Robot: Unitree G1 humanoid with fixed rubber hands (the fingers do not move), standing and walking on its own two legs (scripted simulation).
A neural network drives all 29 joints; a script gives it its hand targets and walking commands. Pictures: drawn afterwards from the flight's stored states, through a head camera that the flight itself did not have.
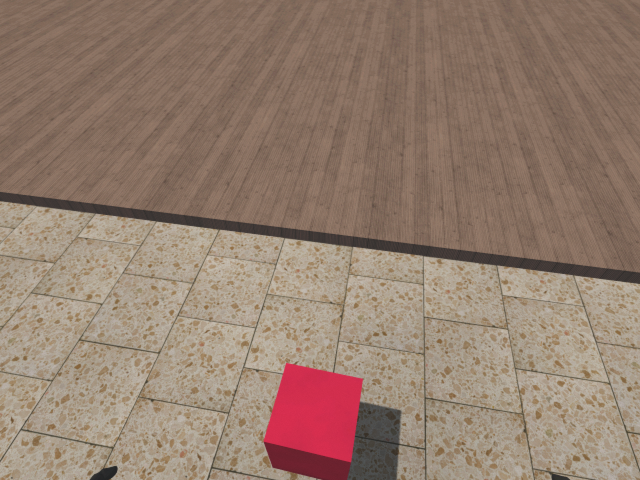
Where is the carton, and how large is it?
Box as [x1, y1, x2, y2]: [264, 363, 362, 479]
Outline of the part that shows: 286,363 264,438 264,443 272,466 321,479 346,479 351,459 362,379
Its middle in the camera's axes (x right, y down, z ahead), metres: -0.02 +0.52 +1.07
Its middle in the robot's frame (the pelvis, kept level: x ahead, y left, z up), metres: +0.40 +0.03 -0.66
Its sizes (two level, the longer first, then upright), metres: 0.210 0.200 0.250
